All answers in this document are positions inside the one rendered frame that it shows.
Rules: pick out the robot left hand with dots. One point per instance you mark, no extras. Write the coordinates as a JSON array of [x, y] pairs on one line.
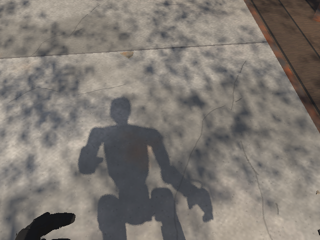
[[44, 224]]

